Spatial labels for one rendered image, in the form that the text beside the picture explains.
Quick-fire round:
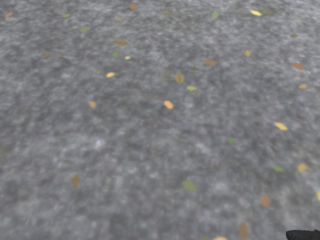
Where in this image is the right robot hand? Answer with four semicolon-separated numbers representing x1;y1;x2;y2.
286;229;320;240

